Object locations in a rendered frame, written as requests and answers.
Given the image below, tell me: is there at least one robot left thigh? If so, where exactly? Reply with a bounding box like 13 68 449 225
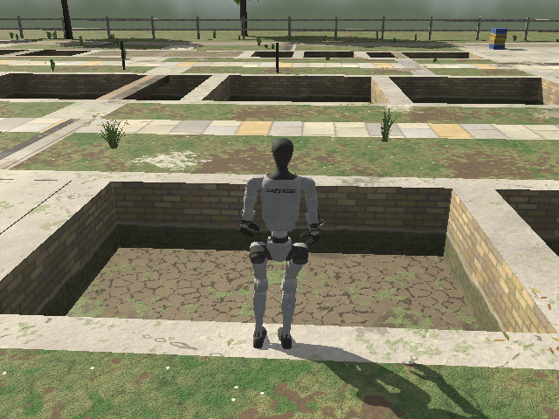
249 242 268 293

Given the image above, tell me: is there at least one right robot forearm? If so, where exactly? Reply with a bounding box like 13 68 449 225
308 211 321 236

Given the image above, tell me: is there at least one left robot forearm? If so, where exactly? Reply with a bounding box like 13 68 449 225
240 208 251 228

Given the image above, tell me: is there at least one robot left hand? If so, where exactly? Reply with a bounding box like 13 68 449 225
239 223 259 237

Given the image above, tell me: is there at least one right robot upper arm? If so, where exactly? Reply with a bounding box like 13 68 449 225
300 176 319 224

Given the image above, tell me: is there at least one left robot upper arm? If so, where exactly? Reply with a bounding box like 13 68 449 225
241 175 264 221

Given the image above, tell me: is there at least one robot right hand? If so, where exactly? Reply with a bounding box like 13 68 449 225
300 230 320 245

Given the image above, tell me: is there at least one robot torso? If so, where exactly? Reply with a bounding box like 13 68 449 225
261 171 301 262

